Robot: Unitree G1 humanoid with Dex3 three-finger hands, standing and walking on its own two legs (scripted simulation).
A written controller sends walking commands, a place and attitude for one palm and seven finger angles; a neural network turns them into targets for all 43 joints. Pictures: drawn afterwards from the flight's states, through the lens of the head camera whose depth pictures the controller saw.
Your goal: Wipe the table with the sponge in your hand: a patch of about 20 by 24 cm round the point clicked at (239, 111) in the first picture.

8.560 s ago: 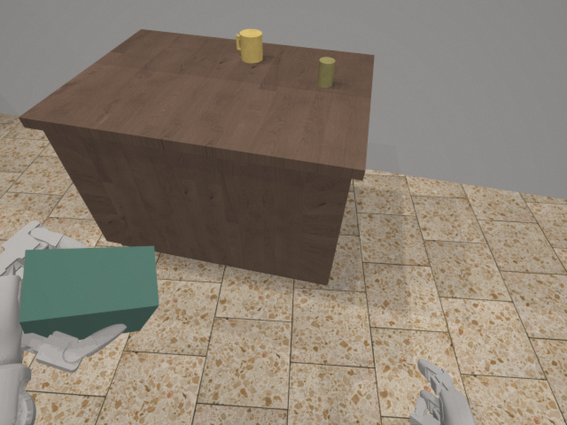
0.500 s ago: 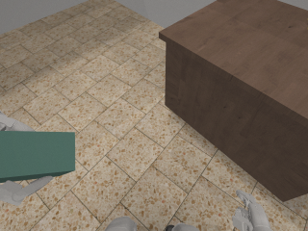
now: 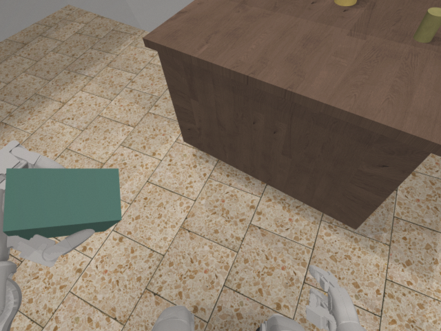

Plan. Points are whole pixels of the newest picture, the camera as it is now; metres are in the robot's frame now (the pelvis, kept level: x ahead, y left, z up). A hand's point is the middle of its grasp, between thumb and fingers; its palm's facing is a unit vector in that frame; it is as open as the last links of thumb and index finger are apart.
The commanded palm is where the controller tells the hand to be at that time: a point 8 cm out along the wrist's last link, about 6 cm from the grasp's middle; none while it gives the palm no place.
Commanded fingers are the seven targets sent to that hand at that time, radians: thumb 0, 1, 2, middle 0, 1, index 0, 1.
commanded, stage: turn to face it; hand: left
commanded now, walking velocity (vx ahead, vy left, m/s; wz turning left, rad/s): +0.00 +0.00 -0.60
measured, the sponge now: (80, 205) +0.25 +0.20 +0.16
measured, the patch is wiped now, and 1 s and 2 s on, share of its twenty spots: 0.00 0.00 0.00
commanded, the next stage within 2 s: take the last steps up to it in 1.38 s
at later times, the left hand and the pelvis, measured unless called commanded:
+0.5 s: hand (100, 217) +0.22 +0.15 +0.19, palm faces +0.15 -0.87 -0.46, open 10.6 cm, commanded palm +0.18 +0.20 +0.20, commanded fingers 0.00 0.10 1.30 -1.20 -1.60 -1.20 -1.60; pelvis -0.05 -0.02 +0.01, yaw -17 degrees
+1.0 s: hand (208, 234) +0.21 +0.03 +0.19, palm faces -0.17 -0.85 -0.50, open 10.6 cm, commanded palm +0.18 +0.09 +0.20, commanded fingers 0.00 0.10 1.30 -1.20 -1.60 -1.20 -1.60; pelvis -0.11 -0.04 +0.01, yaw -35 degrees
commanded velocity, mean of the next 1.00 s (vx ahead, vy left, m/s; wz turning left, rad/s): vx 0.00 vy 0.00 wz -0.60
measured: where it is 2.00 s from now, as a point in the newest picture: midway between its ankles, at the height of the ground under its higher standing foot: outside the picture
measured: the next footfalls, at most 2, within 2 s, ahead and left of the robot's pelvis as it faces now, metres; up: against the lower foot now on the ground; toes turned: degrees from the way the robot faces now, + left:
left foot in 0.38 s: +0.01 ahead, +0.13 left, +0.00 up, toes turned -9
right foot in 0.62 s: -0.04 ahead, -0.17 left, +0.00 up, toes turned -27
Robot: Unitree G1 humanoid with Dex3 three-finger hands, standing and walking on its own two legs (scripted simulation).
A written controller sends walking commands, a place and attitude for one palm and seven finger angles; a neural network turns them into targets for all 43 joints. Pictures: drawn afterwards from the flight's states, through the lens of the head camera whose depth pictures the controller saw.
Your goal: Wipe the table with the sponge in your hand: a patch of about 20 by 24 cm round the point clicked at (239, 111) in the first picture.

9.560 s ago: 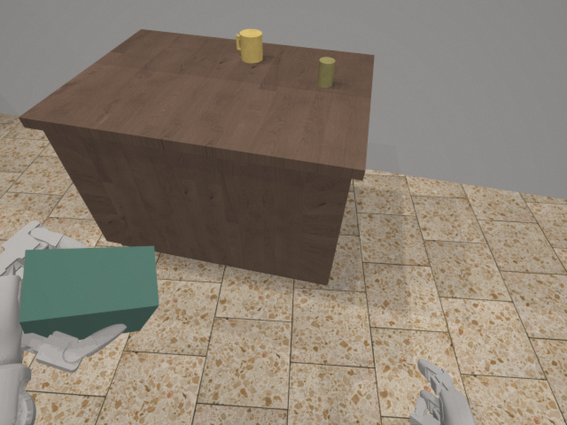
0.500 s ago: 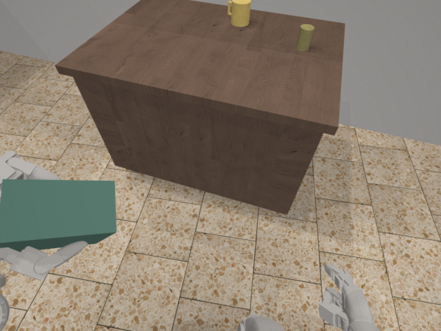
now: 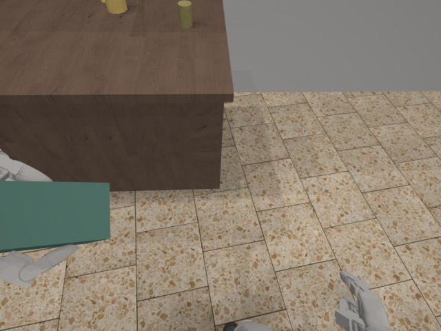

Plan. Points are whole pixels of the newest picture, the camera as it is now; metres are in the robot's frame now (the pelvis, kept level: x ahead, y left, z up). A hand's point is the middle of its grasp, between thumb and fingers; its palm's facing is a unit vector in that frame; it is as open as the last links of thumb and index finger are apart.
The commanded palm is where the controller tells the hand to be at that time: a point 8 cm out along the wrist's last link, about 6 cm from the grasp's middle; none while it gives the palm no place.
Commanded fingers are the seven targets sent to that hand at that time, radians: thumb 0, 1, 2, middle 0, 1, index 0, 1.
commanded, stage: turn to face it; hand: left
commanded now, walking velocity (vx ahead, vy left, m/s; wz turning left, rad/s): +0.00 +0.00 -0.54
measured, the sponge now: (63, 218) +0.23 +0.21 +0.16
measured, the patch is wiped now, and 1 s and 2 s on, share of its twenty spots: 0.00 0.00 0.00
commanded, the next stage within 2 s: take the last steps up to it in 0.38 s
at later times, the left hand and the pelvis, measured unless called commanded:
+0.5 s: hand (155, 222) +0.22 +0.10 +0.18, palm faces +0.07 -0.82 -0.57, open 10.6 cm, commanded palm +0.17 +0.16 +0.19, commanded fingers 0.00 0.10 1.30 -1.20 -1.60 -1.20 -1.60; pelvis -0.05 -0.06 +0.01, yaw -15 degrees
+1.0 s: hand (164, 233) +0.21 +0.08 +0.18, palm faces +0.18 -0.88 -0.45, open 10.5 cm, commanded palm +0.16 +0.15 +0.19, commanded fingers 0.00 0.10 1.30 -1.20 -1.60 -1.20 -1.60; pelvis -0.05 -0.09 +0.01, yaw -13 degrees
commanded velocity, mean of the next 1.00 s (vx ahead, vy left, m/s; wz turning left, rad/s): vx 0.16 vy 0.08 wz -0.12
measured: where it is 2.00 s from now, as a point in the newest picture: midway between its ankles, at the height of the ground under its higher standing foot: outside the picture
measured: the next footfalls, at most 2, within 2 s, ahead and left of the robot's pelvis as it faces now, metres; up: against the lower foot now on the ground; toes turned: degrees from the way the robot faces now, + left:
right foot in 0.28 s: -0.05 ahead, -0.18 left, +0.00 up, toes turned -22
left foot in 0.62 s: +0.01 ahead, +0.05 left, +0.00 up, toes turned -9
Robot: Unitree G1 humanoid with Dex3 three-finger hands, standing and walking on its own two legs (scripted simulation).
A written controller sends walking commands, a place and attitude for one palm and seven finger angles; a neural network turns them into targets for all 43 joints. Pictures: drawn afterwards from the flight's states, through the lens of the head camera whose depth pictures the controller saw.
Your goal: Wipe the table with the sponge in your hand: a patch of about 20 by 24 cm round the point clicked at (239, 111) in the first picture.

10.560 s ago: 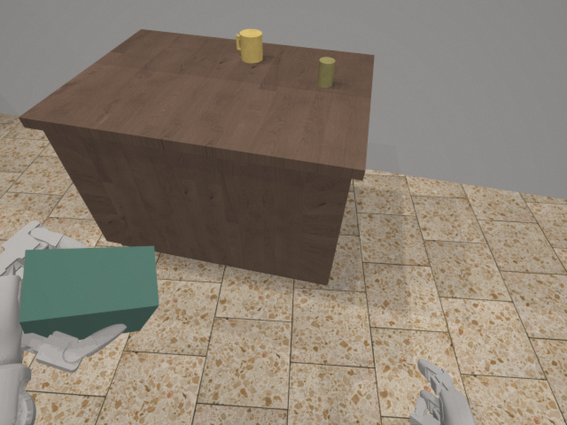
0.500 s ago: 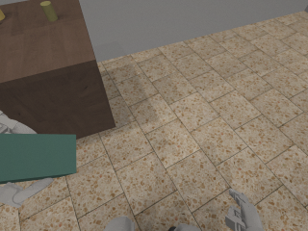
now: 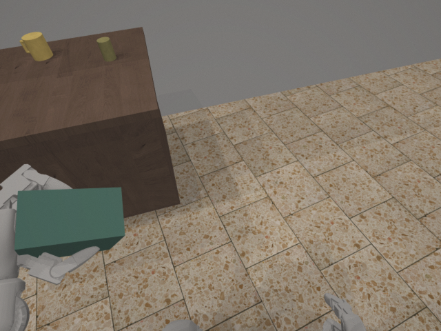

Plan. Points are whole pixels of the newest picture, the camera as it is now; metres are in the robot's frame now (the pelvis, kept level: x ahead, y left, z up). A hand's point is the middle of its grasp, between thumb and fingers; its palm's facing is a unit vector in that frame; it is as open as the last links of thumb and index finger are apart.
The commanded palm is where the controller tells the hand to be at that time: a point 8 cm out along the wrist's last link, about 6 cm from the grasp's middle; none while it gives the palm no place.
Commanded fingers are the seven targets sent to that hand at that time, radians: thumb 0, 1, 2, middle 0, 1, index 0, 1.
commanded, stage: take the last steps up to it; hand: left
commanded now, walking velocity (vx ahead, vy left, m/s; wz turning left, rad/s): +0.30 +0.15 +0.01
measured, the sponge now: (86, 224) +0.23 +0.20 +0.15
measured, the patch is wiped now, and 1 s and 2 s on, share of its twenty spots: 0.00 0.00 0.00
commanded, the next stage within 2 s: come to a stop and stand still in 1.84 s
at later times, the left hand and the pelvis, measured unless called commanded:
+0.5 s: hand (60, 164) +0.31 +0.26 +0.18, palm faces +0.34 -0.79 -0.50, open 10.5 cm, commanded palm +0.26 +0.32 +0.18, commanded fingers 0.00 0.10 1.30 -1.20 -1.60 -1.20 -1.60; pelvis +0.09 +0.04 -0.01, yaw -1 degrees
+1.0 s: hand (46, 111) +0.44 +0.35 +0.18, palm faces +0.37 -0.81 -0.44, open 10.5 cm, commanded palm +0.37 +0.39 +0.18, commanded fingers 0.00 0.10 1.30 -1.20 -1.60 -1.20 -1.60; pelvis +0.20 +0.11 +0.00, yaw -2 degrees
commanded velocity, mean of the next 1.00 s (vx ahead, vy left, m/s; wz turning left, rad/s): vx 0.30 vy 0.15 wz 0.02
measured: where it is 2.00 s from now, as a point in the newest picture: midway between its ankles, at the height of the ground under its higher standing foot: (188, 303)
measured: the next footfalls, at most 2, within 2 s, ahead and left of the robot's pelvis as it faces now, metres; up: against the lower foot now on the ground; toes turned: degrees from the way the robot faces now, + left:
left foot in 0.26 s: +0.13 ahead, +0.17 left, +0.00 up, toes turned +9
right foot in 0.52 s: +0.16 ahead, -0.06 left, +0.00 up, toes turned -11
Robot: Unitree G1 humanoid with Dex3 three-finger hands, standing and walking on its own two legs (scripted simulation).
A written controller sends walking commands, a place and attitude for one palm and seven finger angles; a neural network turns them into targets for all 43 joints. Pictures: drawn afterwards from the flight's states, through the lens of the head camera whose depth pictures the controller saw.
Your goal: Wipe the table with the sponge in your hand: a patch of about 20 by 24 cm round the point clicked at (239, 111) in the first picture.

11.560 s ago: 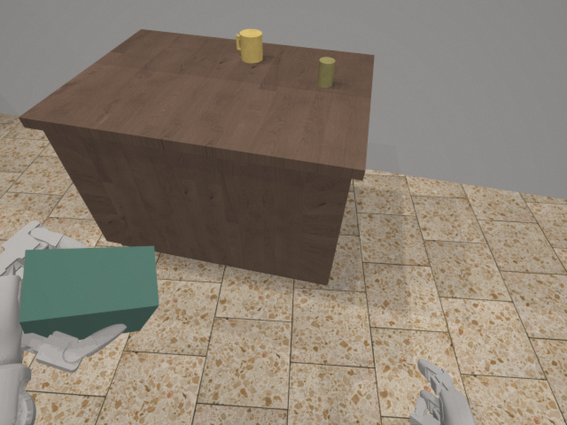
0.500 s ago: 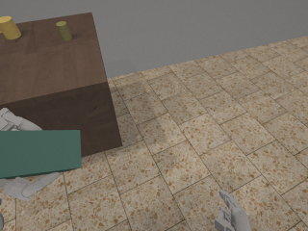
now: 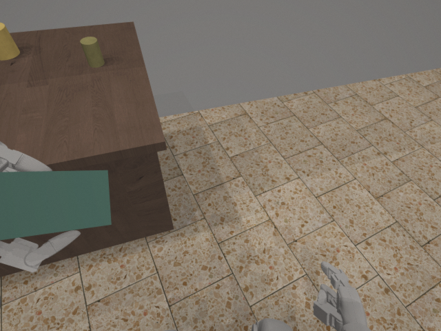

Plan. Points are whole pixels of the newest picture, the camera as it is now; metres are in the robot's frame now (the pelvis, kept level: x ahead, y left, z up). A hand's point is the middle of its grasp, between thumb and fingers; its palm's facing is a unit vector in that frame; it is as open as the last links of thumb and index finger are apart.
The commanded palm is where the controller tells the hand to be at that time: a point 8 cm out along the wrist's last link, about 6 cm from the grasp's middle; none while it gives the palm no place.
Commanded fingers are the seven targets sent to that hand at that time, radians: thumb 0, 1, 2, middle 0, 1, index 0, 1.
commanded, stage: take the last steps up to it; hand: left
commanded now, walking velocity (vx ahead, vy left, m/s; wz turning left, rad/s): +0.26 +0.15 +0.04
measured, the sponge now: (65, 205) +0.24 +0.22 +0.17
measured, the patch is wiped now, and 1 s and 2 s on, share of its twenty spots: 0.00 0.00 0.00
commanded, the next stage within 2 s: come to a stop and stand still in 0.84 s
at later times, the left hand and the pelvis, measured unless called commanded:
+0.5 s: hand (43, 163) +0.30 +0.26 +0.18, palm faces +0.38 -0.81 -0.45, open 10.5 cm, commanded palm +0.24 +0.31 +0.19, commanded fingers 0.00 0.10 1.30 -1.20 -1.60 -1.20 -1.60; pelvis +0.09 +0.03 +0.01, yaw +1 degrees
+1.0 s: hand (24, 130) +0.36 +0.32 +0.17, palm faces +0.39 -0.79 -0.47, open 10.5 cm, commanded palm +0.30 +0.37 +0.19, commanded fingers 0.00 0.10 1.30 -1.20 -1.60 -1.20 -1.60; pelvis +0.14 +0.08 +0.01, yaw +0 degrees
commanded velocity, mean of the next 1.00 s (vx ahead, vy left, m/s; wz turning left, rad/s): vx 0.16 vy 0.13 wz -0.01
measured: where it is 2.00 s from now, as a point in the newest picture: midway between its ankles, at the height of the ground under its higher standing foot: outside the picture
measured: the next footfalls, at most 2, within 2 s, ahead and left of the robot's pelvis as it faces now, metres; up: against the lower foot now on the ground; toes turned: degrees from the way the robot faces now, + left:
right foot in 0.22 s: +0.11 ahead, -0.09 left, +0.00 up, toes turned -10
left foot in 0.56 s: +0.19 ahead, +0.19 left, +0.00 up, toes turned +10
